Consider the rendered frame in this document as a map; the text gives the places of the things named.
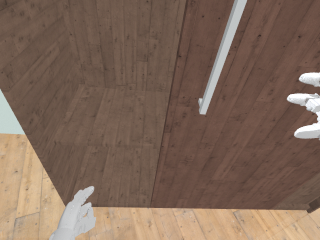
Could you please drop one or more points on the wardrobe door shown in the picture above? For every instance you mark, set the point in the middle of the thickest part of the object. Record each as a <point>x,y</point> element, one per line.
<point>306,193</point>
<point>242,154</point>

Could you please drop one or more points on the handle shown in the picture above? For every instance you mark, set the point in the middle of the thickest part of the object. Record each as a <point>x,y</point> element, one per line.
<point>230,30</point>

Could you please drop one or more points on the right robot hand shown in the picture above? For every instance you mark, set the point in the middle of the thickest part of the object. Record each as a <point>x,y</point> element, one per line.
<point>313,100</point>

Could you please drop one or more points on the left robot hand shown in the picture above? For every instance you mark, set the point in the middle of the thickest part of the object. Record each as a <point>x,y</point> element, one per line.
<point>73,214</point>

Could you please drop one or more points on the robot left forearm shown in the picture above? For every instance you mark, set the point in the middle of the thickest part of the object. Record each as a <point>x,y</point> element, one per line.
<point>63,234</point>

